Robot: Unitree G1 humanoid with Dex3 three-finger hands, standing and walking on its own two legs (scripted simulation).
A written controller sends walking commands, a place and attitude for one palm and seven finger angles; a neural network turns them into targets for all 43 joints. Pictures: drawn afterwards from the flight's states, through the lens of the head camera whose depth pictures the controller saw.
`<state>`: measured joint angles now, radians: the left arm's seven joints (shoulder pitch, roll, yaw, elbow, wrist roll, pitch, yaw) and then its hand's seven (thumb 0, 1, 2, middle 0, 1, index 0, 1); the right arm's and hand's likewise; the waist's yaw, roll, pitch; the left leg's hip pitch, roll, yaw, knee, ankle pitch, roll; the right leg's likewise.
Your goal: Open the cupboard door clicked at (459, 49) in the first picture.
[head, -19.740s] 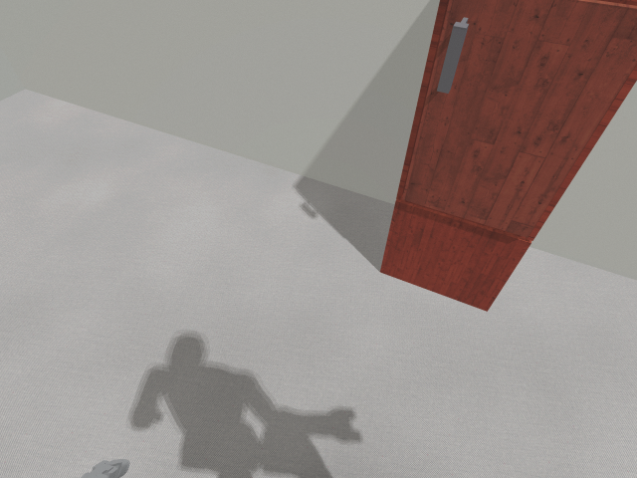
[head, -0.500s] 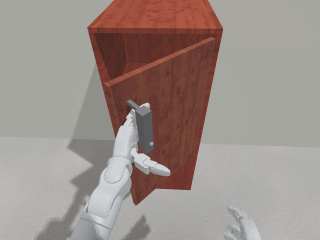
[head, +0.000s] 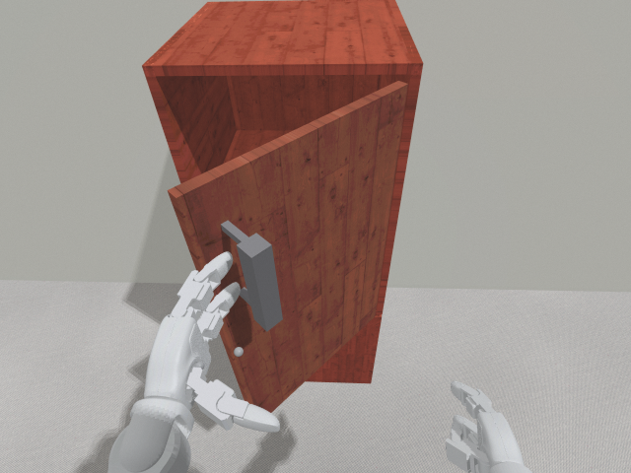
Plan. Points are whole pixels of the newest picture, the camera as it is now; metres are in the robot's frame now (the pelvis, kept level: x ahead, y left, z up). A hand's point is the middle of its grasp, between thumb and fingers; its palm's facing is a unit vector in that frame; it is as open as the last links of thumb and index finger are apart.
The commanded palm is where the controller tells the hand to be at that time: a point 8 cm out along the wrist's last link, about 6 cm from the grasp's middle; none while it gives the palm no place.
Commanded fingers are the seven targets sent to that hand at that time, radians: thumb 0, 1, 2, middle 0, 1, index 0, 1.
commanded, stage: slide the hand sideways off the handle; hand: left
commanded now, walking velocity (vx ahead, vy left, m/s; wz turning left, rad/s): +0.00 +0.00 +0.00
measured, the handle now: (250, 275) +0.31 +0.11 +0.13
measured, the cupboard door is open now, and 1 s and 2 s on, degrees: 47 47 47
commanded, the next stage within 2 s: draw the hand back to the body in 0.34 s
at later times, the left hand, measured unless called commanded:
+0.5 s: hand (196, 390) +0.17 +0.14 +0.11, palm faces +0.03 -1.00 -0.02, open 16.3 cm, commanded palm +0.14 +0.19 +0.13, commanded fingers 0.00 -0.50 0.30 -0.15 -0.30 -0.15 -0.30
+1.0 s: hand (125, 383) +0.17 +0.20 +0.14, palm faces +0.11 -0.98 -0.14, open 16.0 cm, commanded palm +0.13 +0.25 +0.15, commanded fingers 0.00 -0.19 0.44 -0.16 -0.30 -0.16 -0.30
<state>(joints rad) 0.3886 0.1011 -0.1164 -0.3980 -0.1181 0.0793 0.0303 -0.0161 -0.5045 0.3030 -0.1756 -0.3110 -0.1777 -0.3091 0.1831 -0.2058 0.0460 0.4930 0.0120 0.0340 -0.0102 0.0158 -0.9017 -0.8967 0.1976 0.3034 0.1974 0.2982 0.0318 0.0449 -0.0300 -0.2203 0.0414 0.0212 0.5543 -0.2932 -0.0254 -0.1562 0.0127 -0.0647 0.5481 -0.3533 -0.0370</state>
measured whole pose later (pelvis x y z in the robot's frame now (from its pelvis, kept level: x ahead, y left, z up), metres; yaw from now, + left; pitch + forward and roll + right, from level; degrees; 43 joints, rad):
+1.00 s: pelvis -0.02 +0.02 +0.00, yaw +2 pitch -3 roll -1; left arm 0.48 0.25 0.13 -0.50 -0.21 0.06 -0.10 -0.02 -0.44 0.33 -0.16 -0.30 -0.16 -0.30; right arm 0.23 -0.22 0.07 0.54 0.03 -0.18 -0.08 0.02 -0.90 -0.90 0.20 0.30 0.20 0.30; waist 0.06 0.06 -0.04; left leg -0.28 0.03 0.00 0.63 -0.31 0.00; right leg -0.19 0.00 -0.09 0.58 -0.35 -0.01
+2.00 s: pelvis +0.01 +0.01 +0.01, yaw -1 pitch -4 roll +0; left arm 0.46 0.33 0.32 -0.37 -0.07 -0.07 0.11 0.01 0.88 0.90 -0.21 -0.30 -0.21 -0.30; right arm 0.18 -0.22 0.01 0.64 -0.01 -0.06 -0.08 0.02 -0.90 -0.90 0.20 0.30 0.20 0.30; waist 0.07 0.06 0.02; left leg -0.09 0.03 0.04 0.39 -0.23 -0.01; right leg -0.02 0.01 -0.05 0.34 -0.26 -0.02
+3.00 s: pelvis -0.14 +0.06 -0.01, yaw +1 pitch -1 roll -1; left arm 0.52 0.37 0.39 -0.56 -0.03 -0.20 0.15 0.01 0.88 0.90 -0.22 -0.30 -0.22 -0.30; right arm 0.23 -0.22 0.00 0.60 0.00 -0.05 -0.07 0.02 -0.90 -0.90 0.20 0.30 0.20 0.30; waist 0.02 -0.02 0.04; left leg -0.37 0.00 0.02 0.68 -0.36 0.01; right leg -0.41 -0.02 0.00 0.60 -0.16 0.03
